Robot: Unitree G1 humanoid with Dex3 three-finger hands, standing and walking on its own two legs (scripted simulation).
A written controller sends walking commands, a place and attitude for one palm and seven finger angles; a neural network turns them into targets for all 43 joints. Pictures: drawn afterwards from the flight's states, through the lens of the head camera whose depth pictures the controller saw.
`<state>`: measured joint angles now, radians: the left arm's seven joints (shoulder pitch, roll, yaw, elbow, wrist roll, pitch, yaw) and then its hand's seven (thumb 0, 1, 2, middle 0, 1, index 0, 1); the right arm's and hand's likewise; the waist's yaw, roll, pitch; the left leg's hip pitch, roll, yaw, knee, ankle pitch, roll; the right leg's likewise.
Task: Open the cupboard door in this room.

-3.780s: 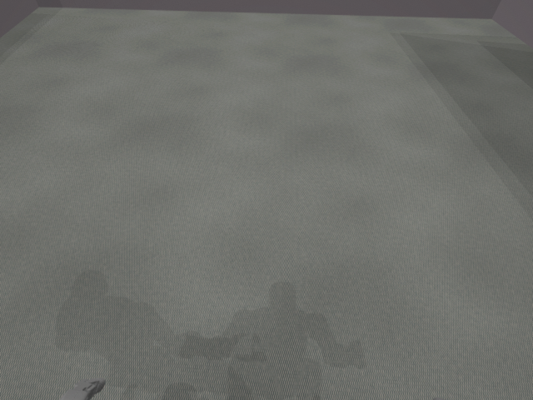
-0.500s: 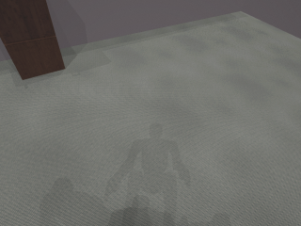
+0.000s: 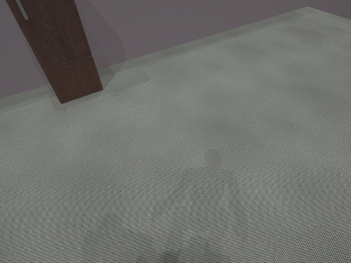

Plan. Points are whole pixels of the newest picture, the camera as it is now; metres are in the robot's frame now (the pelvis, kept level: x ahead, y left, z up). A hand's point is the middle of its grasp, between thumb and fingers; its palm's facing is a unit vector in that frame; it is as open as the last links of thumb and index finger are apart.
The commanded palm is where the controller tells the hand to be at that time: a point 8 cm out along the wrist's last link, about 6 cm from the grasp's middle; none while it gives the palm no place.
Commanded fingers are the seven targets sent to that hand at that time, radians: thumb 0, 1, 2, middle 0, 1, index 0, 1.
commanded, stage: stand and wait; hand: left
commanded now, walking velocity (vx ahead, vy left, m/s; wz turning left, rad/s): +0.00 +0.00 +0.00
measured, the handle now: (20, 6) +1.54 +1.03 +0.05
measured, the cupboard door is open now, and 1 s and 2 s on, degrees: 0 0 0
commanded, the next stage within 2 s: turn or walk to find it in 0.04 s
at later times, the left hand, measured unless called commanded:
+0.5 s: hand out of the picture -0.07 +0.20 -0.18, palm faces +0.14 -0.97 -0.18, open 7.4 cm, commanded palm none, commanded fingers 0.00 0.90 0.90 -0.20 -0.30 -0.20 -0.30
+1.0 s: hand out of the picture -0.06 +0.24 -0.19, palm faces +0.28 -0.93 -0.22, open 7.4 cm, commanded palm none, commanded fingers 0.00 0.90 0.90 -0.20 -0.30 -0.20 -0.30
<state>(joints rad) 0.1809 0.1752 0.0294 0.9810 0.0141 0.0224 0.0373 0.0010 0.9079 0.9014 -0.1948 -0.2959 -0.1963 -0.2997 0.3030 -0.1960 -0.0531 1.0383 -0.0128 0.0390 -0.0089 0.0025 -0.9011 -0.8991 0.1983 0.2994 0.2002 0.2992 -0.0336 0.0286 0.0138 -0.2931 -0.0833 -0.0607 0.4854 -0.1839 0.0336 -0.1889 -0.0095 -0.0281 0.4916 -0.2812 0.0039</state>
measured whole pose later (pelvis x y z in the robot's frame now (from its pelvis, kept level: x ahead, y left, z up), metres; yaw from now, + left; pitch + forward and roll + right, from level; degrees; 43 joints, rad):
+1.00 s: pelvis -0.07 +0.04 -0.01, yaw +15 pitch -1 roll -1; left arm 0.21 0.21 0.05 0.98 0.04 0.03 0.03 0.00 0.90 0.90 -0.20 -0.30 -0.20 -0.30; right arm 0.23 -0.22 -0.06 1.00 -0.01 0.05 0.01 0.00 -0.91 -0.90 0.20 0.30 0.20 0.30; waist 0.00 -0.02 0.06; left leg -0.33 0.03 0.07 0.74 -0.40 -0.02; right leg -0.30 -0.18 -0.22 0.62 -0.28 0.06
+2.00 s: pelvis -0.12 +0.01 -0.01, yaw +40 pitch +1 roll +0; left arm 0.27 0.21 0.04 0.98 0.03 0.02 0.02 0.00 0.90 0.90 -0.20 -0.30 -0.20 -0.30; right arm 0.17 -0.25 -0.06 0.98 -0.01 0.05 0.02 0.00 -0.91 -0.90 0.19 0.30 0.20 0.30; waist 0.03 -0.02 0.07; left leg -0.25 0.03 0.05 0.60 -0.33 -0.05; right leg -0.26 -0.15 -0.23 0.59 -0.32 0.03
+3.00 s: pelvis -0.15 -0.02 +0.00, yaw +59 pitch -2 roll +0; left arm 0.29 0.22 0.03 1.07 0.01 0.03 0.03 0.00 0.91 0.90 -0.20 -0.30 -0.20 -0.30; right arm 0.17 -0.17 -0.02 1.03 -0.01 0.02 0.00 0.00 -0.91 -0.90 0.19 0.30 0.20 0.30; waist 0.05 -0.05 0.05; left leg -0.18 0.02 0.07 0.53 -0.32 0.00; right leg -0.27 -0.10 -0.17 0.62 -0.36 0.02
